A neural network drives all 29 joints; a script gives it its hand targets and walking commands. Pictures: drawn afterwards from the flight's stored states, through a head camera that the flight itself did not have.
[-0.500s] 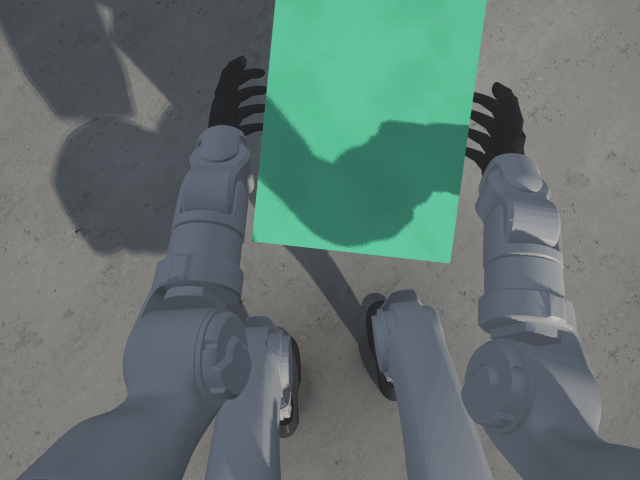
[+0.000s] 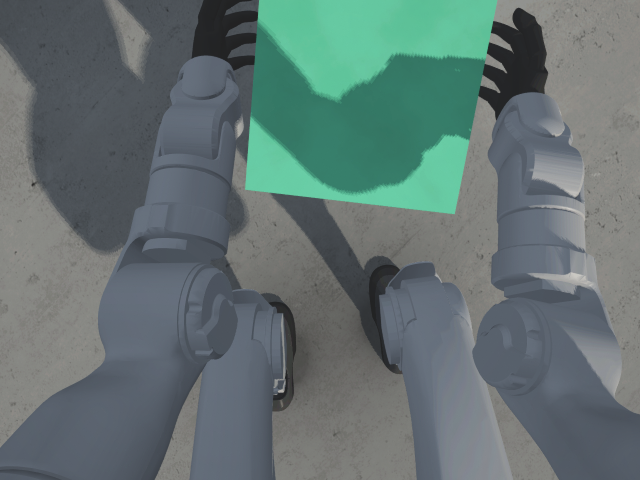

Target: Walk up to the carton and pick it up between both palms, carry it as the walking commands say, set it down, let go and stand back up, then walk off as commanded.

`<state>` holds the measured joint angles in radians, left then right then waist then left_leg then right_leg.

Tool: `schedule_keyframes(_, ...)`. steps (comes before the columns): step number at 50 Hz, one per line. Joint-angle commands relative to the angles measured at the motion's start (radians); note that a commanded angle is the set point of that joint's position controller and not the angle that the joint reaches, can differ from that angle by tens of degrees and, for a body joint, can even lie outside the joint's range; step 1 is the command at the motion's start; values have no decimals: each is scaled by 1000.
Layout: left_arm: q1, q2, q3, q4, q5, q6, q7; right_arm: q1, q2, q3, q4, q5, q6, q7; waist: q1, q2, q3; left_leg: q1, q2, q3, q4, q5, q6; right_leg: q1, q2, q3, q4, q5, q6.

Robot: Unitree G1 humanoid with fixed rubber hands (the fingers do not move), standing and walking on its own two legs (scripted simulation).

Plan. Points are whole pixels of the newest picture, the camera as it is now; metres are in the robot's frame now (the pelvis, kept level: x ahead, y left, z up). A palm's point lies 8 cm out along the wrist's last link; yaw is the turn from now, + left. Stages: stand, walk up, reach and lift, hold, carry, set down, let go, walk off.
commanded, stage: set down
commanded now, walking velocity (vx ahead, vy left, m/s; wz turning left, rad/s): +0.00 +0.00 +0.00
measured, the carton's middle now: (359, 73) +0.55 -0.10 -0.21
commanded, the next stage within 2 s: none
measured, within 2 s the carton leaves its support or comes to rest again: neither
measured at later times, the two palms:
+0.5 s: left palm (239, 73) +0.57 +0.05 -0.20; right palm (492, 98) +0.50 -0.25 -0.21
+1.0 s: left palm (244, 82) +0.57 +0.05 -0.23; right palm (487, 101) +0.50 -0.25 -0.23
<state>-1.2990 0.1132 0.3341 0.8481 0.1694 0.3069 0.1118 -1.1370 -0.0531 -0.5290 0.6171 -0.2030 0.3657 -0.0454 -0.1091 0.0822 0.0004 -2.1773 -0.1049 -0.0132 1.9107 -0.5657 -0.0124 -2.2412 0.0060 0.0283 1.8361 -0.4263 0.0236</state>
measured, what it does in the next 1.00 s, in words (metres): lowers itself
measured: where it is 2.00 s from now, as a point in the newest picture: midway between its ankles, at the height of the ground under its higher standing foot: (336, 355)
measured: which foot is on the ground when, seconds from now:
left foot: down 0.00-1.00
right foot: down 0.00-1.00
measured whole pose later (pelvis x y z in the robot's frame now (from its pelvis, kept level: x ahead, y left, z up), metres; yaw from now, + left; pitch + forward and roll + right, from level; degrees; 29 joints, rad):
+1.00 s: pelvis +0.00 +0.00 -0.07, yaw +0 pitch +41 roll -2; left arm -1.51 0.25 0.11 1.06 0.00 0.24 0.16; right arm -1.33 -0.24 -0.44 0.89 -0.04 0.26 0.00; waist -0.15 0.05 0.29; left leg -2.26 -0.14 -0.02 2.20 -0.64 -0.01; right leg -2.31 -0.01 0.01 2.11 -0.50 0.03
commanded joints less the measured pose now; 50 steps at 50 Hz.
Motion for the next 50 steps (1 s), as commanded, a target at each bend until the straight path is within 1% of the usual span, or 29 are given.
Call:
schedule_keyframes(1,-552,-929,-395,-14,-144,-31,-271,-720,778,511,-39,169,-56,273,-84,7,-1192,415,-95,74,-157,200,7,824,98,-122,-69,324,23)
schedule_keyframes(20,-682,-849,-443,17,-220,-71,-236,-833,664,507,7,222,-103,265,-112,18,-1121,398,-82,69,-4,227,11,747,75,-122,75,339,17)
schedule_keyframes(24,-714,-819,-449,17,-238,-85,-229,-833,659,494,34,240,-111,269,-111,24,-1082,391,-79,67,23,234,13,719,72,-120,101,345,15)
schedule_keyframes(25,-720,-807,-447,20,-237,-88,-227,-836,654,487,43,242,-112,271,-113,29,-1059,394,-77,66,29,230,15,694,72,-120,105,336,14)
schedule_keyframes(29,-722,-775,-441,30,-228,-100,-218,-836,637,472,74,255,-120,281,-99,62,-984,396,-72,62,53,243,17,642,70,-109,125,334,9)
schedule_keyframes(36,-757,-785,-501,-15,-274,-120,-205,-820,626,459,84,282,-139,278,-133,108,-1019,429,-71,58,88,302,7,656,68,-106,158,396,-2)
schedule_keyframes(41,-738,-781,-493,7,-270,-124,-202,-809,614,441,108,279,-143,283,-133,117,-959,420,-70,52,94,286,8,611,66,-105,167,366,-4)
schedule_keyframes(50,-730,-759,-469,37,-259,-128,-202,-816,583,416,130,274,-152,293,-133,112,-867,402,-69,37,96,252,13,549,63,-106,178,314,-9)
